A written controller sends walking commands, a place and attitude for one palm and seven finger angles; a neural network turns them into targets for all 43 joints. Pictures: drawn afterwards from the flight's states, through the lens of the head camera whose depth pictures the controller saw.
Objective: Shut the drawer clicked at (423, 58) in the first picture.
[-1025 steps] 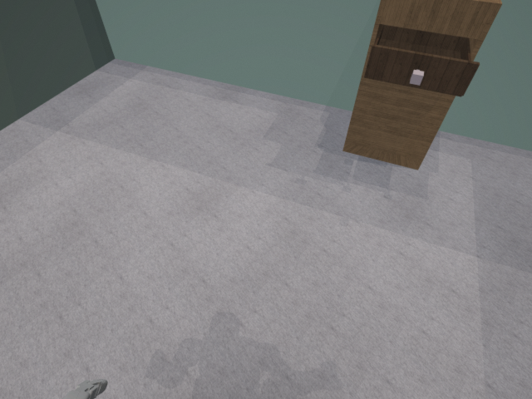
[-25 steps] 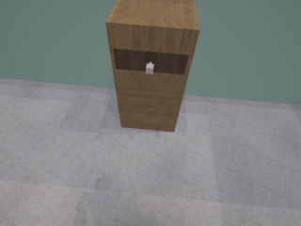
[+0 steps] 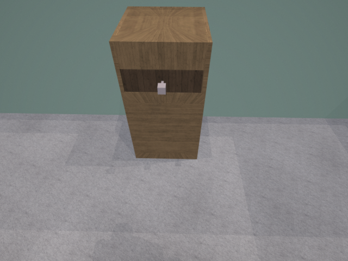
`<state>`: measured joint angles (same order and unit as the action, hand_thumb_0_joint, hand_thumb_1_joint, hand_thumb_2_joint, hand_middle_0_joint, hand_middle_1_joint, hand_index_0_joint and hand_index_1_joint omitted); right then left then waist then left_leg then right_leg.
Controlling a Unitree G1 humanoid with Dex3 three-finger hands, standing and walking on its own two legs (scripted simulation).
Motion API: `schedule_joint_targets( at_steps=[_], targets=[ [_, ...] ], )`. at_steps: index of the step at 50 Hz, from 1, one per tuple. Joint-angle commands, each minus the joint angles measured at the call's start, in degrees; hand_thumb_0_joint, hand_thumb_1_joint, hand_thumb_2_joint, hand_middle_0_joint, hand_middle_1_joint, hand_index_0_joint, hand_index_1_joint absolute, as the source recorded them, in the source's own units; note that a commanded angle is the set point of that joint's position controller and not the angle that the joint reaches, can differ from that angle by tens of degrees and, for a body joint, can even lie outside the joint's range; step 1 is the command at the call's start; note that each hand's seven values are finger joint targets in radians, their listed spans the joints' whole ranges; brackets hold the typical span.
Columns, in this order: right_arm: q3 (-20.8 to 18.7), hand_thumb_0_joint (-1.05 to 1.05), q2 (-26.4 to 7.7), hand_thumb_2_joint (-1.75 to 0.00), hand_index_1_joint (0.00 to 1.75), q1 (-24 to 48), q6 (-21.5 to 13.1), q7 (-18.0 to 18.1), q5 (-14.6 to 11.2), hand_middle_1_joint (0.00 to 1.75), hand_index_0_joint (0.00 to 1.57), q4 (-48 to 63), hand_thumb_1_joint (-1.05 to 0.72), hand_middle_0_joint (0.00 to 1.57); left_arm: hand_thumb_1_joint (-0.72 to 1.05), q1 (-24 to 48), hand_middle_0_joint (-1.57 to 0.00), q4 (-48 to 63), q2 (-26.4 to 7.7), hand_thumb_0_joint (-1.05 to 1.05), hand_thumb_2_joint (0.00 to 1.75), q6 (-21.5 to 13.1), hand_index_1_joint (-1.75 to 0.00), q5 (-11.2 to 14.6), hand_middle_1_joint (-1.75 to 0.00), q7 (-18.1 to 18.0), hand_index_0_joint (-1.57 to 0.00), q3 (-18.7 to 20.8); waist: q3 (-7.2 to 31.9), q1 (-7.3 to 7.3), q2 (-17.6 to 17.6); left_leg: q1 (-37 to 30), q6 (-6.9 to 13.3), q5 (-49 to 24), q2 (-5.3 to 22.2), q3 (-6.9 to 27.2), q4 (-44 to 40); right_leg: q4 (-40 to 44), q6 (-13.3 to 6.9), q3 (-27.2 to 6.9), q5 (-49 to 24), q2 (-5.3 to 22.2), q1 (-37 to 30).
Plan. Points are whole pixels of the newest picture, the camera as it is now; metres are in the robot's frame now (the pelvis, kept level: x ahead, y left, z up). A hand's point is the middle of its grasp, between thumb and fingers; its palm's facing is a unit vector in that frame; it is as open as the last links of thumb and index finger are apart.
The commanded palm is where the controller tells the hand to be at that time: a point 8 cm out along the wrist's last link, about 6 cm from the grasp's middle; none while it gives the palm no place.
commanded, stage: let the arm hang, fingers relaxed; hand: left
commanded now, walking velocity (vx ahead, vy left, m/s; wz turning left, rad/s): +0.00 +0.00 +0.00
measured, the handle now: (162, 86) +0.88 +0.10 -0.12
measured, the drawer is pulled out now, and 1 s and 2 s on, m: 0.00 0.00 0.00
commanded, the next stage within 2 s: look to check the result in 0.12 s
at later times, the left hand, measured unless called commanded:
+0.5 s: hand out of the picture -0.01 +0.14 -0.17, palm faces +0.04 -0.99 -0.17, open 7.4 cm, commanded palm none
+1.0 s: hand out of the picture +0.04 +0.16 -0.17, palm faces +0.03 -0.98 -0.22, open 7.4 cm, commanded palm none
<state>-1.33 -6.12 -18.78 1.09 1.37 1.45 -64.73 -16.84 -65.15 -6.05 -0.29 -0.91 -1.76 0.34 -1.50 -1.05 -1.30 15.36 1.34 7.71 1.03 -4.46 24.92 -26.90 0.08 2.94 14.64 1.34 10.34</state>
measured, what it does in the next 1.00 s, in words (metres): stands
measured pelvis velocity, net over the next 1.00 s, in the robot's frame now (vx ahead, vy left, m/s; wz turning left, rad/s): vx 0.03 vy -0.03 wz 0.00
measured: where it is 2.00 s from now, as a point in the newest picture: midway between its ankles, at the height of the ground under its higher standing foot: outside the picture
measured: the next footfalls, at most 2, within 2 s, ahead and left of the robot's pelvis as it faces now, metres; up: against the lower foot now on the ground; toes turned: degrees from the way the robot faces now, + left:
none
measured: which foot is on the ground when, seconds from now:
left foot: down 0.00-1.00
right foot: down 0.00-1.00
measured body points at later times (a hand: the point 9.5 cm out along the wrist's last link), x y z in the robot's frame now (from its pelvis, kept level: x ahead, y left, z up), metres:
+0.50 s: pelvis +0.01 -0.02 +0.00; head +0.03 -0.02 +0.45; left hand -0.01 +0.19 -0.16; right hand -0.01 -0.22 -0.17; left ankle +0.07 +0.11 -0.74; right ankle +0.00 -0.12 -0.74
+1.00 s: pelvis +0.03 -0.03 +0.00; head +0.05 -0.03 +0.45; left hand +0.04 +0.21 -0.15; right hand +0.04 -0.26 -0.16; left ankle +0.07 +0.11 -0.74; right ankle +0.00 -0.12 -0.74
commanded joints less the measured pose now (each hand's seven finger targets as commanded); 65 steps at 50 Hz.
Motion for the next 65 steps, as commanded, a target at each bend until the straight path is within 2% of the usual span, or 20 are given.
schedule_joint_targets(
  at_steps=[1, 4, 7, 13, 15, 18, 28, 34, 40, 45, 57, 65],
  targets=[
    [-0.95, 0.00, -4.06, -0.90, 0.30, -4.98, -0.54, 0.61, -0.14, 0.30, 0.20, 0.84, -0.90, 0.20, 0.90, -5.33, -0.20, 0.53, -5.92, 0.00, 0.90, -0.05, -0.30, 0.03, -0.30, -0.63, -0.20, 1.51, -6.22, 0.45, 0.15, -1.18, 0.51, 9.89, 4.63, 6.12, -5.84, 8.49, -2.73, -4.13, 7.49, 3.76, 8.50],
    [-0.95, 0.00, -4.00, -0.90, 0.30, -5.10, -0.93, 0.80, -0.24, 0.30, 0.20, 0.79, -0.90, 0.20, 0.90, -5.22, -0.20, 0.37, -5.65, 0.00, 0.90, -0.32, -0.30, 0.10, -0.30, -0.62, -0.20, 1.58, -4.72, 0.49, 0.53, -1.99, 0.44, 6.94, 4.67, 5.86, -5.23, 8.04, -2.83, -4.09, 4.17, 3.88, 6.61],
    [-0.85, 0.00, -3.48, -0.90, 0.30, -5.18, -0.85, 0.88, -0.31, 0.30, 0.20, 0.61, -0.90, 0.20, 0.90, -5.13, -0.20, 0.32, -5.22, 0.00, 0.90, -0.23, -0.30, 0.16, -0.30, -0.68, -0.20, 1.48, -5.48, 0.47, 0.00, -2.03, 0.40, 6.58, 4.84, 5.84, -5.22, 8.14, -2.86, -4.01, 3.92, 3.89, 6.77],
    [-0.89, 0.00, -3.61, -0.90, 0.30, -5.00, -0.86, 0.98, -0.37, 0.30, 0.20, 0.28, -0.90, 0.20, 0.90, -5.04, -0.20, -0.12, -5.40, 0.00, 0.90, -0.51, -0.30, 0.25, -0.30, -0.74, -0.20, 1.52, -4.25, 0.30, 1.28, -3.80, 0.13, 3.87, 4.77, 5.13, -3.94, 8.82, -3.03, -4.33, 2.74, 4.22, 5.99],
    [-1.09, 0.00, -4.37, -0.90, 0.30, -4.43, -0.90, 1.01, -0.47, 0.30, 0.20, 0.29, -0.90, 0.20, 0.90, -5.23, -0.20, -0.18, -5.75, 0.00, 0.90, -0.64, -0.30, 0.19, -0.30, -0.78, -0.20, 1.58, -4.16, 0.35, 0.56, -4.93, 0.10, 2.55, 4.96, 4.94, -3.52, 8.92, -3.11, -4.44, 1.84, 4.19, 6.27],
    [-0.90, 0.00, -3.94, -0.90, 0.30, -4.07, -0.92, 1.05, -0.43, 0.30, 0.20, 0.07, -0.90, 0.20, 0.90, -5.01, -0.20, -0.50, -5.63, 0.00, 0.90, -0.69, -0.30, 0.25, -0.30, -0.78, -0.20, 1.50, -4.58, 0.31, 1.07, -4.86, 0.06, 2.09, 5.06, 4.78, -3.68, 9.25, -3.06, -4.42, 0.93, 4.34, 5.75],
    [-0.95, 0.00, -5.44, -0.90, 0.30, -1.94, -0.97, 1.04, -0.39, 0.30, 0.20, 0.21, -0.90, 0.20, 0.90, -3.81, -0.20, -0.47, -6.57, 0.00, 0.90, -0.74, -0.30, 0.21, -0.30, -0.65, -0.20, 1.59, -5.12, 0.37, 0.73, -5.27, -0.17, 2.27, 5.20, 4.66, -4.07, 9.98, -2.95, -4.64, 0.78, 4.25, 5.09],
    [-1.02, 0.00, -6.85, -0.90, 0.30, -0.25, -1.07, 1.00, -0.37, 0.30, 0.20, 0.47, -0.90, 0.20, 0.90, -2.50, -0.20, -0.19, -7.77, 0.00, 0.90, -0.88, -0.30, 0.21, -0.30, -0.49, -0.20, 1.75, -4.90, 0.42, 1.15, -5.83, -0.14, 1.32, 5.40, 4.81, -4.30, 10.38, -2.99, -4.78, -0.32, 4.44, 4.47],
    [-1.11, 0.00, -8.71, -0.90, 0.30, 1.29, -1.45, 1.04, -0.51, 0.30, 0.20, 0.76, -0.90, 0.20, 0.90, -1.32, -0.20, 0.34, -9.47, 0.00, 0.90, -1.17, -0.30, 0.20, -0.30, -0.39, -0.20, 2.10, -2.42, 0.72, 1.39, -7.11, -0.02, -3.05, 5.77, 5.14, -4.08, 9.79, -2.86, -4.53, -5.82, 4.58, 1.69],
    [-1.15, 0.00, -10.03, -0.90, 0.30, 2.46, -1.54, 1.03, -0.50, 0.30, 0.20, 0.82, -0.90, 0.20, 0.90, 0.14, -0.20, 0.66, -10.75, 0.00, 0.90, -1.28, -0.30, 0.22, -0.30, -0.29, -0.20, 2.24, -2.18, 0.69, 0.98, -7.55, -0.16, -4.77, 5.88, 5.02, -4.13, 9.81, -2.78, -4.39, -8.83, 4.86, 0.61],
    [-1.12, 0.00, -12.40, -0.90, 0.30, 5.28, -1.61, 0.81, -0.41, 0.30, 0.20, 1.16, -0.90, 0.20, 0.90, 2.99, -0.20, 1.18, -13.30, 0.00, 0.90, -1.42, -0.30, 0.29, -0.30, -0.01, -0.20, 2.30, -1.24, 0.54, 0.57, -8.70, -0.30, -5.16, 6.25, 5.13, -5.13, 10.94, -2.67, -4.53, -10.11, 5.26, -0.86],
    [-1.06, 0.00, -14.09, -0.90, 0.30, 6.75, -1.70, 0.77, -0.49, 0.30, 0.20, 1.54, -0.90, 0.20, 0.90, 3.68, -0.20, 1.34, -14.58, 0.00, 0.90, -1.53, -0.30, 0.30, -0.30, 0.12, -0.20, 2.34, -0.41, 0.70, 1.56, -9.80, -0.30, -6.40, 6.40, 5.36, -5.43, 11.36, -2.53, -4.61, -11.40, 5.36, -1.43]
  ],
)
